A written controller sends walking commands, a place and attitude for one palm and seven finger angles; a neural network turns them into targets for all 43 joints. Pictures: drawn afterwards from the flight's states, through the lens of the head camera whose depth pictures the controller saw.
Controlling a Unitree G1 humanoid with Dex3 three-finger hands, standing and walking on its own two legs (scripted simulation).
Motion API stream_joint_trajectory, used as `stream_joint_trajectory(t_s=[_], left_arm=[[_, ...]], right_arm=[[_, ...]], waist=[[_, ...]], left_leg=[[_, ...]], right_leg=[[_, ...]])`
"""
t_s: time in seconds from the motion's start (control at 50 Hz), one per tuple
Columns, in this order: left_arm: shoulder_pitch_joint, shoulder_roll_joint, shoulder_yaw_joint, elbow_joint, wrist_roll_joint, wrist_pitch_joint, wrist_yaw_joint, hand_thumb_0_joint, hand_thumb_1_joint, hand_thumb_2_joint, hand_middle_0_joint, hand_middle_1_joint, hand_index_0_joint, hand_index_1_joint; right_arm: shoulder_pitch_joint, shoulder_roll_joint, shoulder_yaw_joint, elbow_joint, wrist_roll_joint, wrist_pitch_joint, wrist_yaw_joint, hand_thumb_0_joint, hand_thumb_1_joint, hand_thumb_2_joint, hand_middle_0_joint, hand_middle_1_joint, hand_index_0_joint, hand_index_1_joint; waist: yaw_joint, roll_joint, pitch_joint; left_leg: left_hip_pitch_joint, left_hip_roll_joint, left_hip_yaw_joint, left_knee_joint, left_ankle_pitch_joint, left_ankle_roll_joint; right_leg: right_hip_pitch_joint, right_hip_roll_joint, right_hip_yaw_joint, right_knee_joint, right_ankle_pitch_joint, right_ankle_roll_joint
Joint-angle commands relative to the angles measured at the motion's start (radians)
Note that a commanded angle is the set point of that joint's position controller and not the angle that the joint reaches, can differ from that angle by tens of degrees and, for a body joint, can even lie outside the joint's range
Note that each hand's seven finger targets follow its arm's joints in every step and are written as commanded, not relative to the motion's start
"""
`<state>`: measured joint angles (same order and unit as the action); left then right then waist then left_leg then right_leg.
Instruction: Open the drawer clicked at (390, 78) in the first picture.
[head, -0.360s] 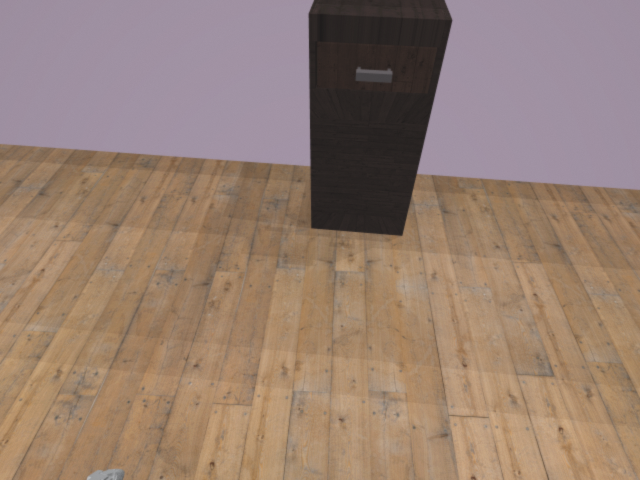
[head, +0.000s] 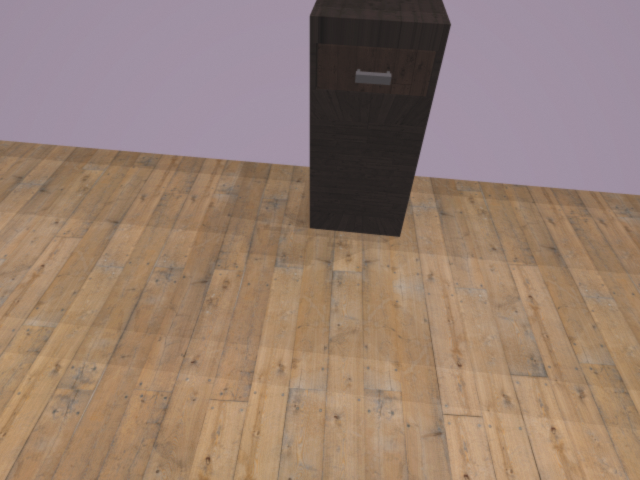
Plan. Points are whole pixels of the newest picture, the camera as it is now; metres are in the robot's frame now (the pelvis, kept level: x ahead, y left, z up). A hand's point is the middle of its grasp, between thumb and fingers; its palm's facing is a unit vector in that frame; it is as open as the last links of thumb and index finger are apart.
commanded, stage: stand and wait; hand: left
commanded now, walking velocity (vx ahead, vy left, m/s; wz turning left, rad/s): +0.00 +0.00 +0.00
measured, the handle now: (373, 75) +1.27 -0.09 -0.04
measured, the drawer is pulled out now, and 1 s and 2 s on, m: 0.00 0.00 0.00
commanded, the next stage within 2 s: look at it before walking up in 0.46 s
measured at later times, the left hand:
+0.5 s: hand out of the picture +0.06 +0.25 -0.15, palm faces -0.02 -0.94 -0.34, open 7.4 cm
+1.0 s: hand out of the picture +0.07 +0.25 -0.15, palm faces -0.02 -0.94 -0.33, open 7.4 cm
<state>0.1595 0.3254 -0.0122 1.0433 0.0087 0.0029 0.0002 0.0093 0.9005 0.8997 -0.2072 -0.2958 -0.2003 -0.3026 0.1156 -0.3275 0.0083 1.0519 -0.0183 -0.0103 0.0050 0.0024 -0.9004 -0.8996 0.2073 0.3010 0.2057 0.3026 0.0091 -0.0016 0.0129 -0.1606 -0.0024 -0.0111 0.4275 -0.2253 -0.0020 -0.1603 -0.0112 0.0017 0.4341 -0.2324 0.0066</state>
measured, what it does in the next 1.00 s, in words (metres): stands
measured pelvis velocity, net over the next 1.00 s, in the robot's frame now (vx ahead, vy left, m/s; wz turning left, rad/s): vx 0.00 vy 0.00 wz -0.01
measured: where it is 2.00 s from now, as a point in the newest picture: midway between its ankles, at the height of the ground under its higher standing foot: outside the picture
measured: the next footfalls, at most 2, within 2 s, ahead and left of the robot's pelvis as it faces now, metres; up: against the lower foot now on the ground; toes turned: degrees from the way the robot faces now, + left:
left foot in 2.00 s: +0.41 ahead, +0.04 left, +0.00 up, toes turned -19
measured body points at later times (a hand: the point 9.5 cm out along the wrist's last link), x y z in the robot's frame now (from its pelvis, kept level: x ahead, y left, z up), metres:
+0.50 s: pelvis -0.01 +0.00 +0.00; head -0.01 +0.00 +0.45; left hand +0.06 +0.30 -0.13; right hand +0.06 -0.30 -0.13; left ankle +0.01 +0.12 -0.74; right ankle +0.00 -0.12 -0.74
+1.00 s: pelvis +0.00 +0.00 +0.00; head +0.00 +0.00 +0.45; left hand +0.07 +0.30 -0.13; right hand +0.08 -0.30 -0.13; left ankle +0.01 +0.12 -0.74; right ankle +0.00 -0.12 -0.74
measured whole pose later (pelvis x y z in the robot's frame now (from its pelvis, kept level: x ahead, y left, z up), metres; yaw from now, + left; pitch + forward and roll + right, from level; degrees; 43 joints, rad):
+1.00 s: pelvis +0.00 +0.00 +0.00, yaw +0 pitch -2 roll +0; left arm 0.15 0.34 -0.01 1.09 0.01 0.00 0.00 0.01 0.90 0.90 -0.21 -0.30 -0.20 -0.30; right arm 0.12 -0.34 0.01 1.11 -0.01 -0.01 0.01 0.00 -0.90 -0.90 0.21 0.30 0.20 0.30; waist 0.01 0.00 0.03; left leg -0.14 0.00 -0.01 0.37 -0.20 -0.01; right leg -0.14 -0.01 0.01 0.38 -0.20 0.01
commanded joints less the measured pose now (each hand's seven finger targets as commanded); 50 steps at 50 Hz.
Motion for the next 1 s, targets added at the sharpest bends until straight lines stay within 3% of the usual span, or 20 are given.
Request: stream_joint_trajectory(t_s=[0.0, 0.34, 0.92, 0.98], left_arm=[[-0.054, 0.215, 0.046, -0.059, 0.002, -0.030, 0.012, 0.000, 0.900, 0.900, -0.200, -0.300, -0.200, -0.300], [-0.042, 0.219, 0.042, -0.019, 0.003, -0.027, 0.010, 0.000, 0.900, 0.900, -0.200, -0.300, -0.200, -0.300], [-0.045, 0.219, 0.042, -0.020, 0.004, -0.031, 0.011, 0.000, 0.900, 0.900, -0.200, -0.300, -0.200, -0.300], [-0.047, 0.218, 0.041, -0.020, 0.003, -0.030, 0.011, 0.000, 0.900, 0.900, -0.200, -0.300, -0.200, -0.300]], right_arm=[[-0.054, -0.203, -0.051, -0.056, 0.006, -0.026, -0.017, 0.000, -0.900, -0.900, 0.200, 0.300, 0.200, 0.300], [-0.024, -0.211, -0.046, -0.004, 0.010, -0.023, -0.014, 0.000, -0.900, -0.900, 0.200, 0.300, 0.200, 0.300], [-0.041, -0.214, -0.043, -0.005, 0.013, -0.026, -0.015, 0.000, -0.900, -0.900, 0.200, 0.300, 0.200, 0.300], [-0.043, -0.216, -0.043, -0.004, 0.012, -0.027, -0.016, 0.000, -0.900, -0.900, 0.200, 0.300, 0.200, 0.300]], waist=[[-0.009, 0.002, -0.045], [-0.006, -0.008, -0.012], [-0.006, -0.009, -0.040], [-0.006, 0.011, -0.045]], left_leg=[[0.004, 0.104, -0.086, -0.077, 0.126, 0.034], [-0.021, 0.110, -0.104, -0.116, 0.049, 0.032], [0.027, 0.120, -0.096, -0.115, 0.158, 0.030], [0.034, 0.121, -0.094, -0.119, 0.163, 0.029]], right_leg=[[-0.010, -0.110, 0.109, -0.094, 0.098, -0.043], [-0.022, -0.105, 0.115, -0.128, -0.010, -0.038], [0.009, -0.108, 0.106, -0.120, 0.134, -0.037], [0.017, -0.109, 0.102, -0.120, 0.141, -0.034]])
